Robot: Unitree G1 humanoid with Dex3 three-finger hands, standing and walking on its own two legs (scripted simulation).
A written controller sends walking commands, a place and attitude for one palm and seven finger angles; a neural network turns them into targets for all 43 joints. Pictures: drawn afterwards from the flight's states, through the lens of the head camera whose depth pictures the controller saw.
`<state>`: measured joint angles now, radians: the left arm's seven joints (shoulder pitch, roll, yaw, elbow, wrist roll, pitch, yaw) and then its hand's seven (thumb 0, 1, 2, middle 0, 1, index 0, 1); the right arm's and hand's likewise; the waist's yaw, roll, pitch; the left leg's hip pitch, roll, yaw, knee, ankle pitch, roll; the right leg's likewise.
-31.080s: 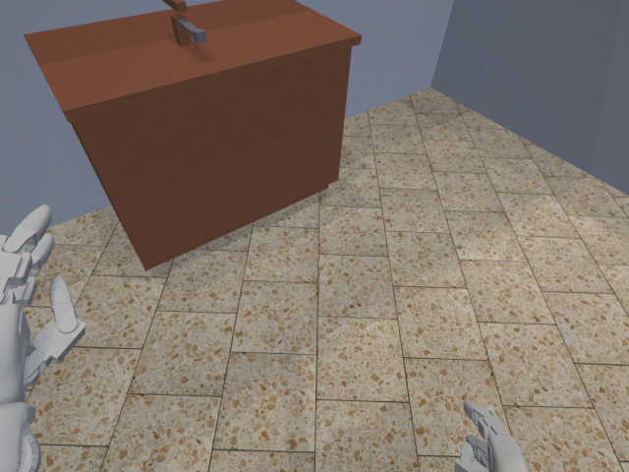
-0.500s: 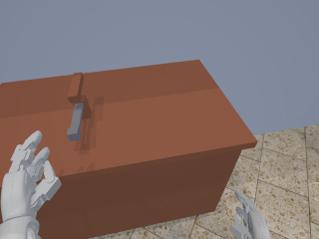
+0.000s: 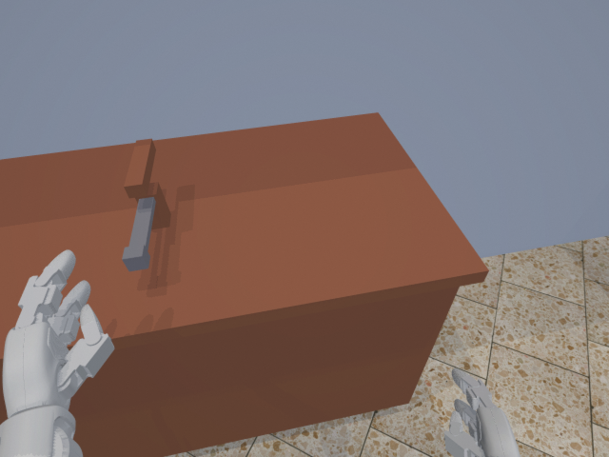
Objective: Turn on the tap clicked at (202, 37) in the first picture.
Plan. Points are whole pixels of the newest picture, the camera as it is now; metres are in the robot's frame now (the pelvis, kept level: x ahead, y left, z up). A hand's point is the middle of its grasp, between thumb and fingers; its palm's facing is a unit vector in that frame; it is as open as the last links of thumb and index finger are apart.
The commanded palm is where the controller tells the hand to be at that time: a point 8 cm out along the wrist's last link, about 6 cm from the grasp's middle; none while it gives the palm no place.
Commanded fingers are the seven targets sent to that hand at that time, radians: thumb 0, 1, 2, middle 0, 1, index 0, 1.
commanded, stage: reach beside the lever's end, fingers flat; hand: left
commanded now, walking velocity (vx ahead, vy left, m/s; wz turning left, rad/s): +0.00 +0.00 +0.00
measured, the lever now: (136, 257) +0.35 +0.30 +0.07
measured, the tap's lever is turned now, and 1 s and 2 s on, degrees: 0 0 0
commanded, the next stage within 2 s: none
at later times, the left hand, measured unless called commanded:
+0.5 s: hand (116, 323) +0.22 +0.25 +0.12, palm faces +0.49 -0.86 -0.12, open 7.5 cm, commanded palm +0.18 +0.29 +0.12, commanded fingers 0.00 0.90 0.90 -0.19 -0.26 -0.19 -0.26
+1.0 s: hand (109, 298) +0.26 +0.29 +0.10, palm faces +0.51 -0.85 -0.11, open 7.6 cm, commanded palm +0.22 +0.32 +0.10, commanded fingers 0.00 0.90 0.90 -0.17 -0.20 -0.17 -0.20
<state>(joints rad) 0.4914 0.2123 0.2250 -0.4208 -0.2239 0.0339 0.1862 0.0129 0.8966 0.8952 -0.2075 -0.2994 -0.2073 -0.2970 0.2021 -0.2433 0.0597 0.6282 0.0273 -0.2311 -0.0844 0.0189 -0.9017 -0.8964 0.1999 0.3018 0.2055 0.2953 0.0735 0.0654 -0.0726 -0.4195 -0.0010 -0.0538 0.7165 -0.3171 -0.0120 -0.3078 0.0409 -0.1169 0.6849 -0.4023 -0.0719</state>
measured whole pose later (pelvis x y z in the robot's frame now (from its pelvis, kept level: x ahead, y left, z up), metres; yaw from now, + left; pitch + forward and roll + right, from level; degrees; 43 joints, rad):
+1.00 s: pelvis +0.00 +0.01 +0.00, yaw -1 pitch +4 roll -1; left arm 0.17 0.25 0.33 0.02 -0.21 -0.09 0.16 0.01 0.90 0.90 -0.18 -0.22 -0.18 -0.22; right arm 0.20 -0.25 0.04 0.66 0.02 -0.18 -0.08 0.02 -0.90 -0.90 0.20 0.30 0.21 0.30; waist 0.03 0.05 -0.06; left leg -0.48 0.00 -0.03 0.72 -0.31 0.00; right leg -0.37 0.04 -0.10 0.68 -0.39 -0.06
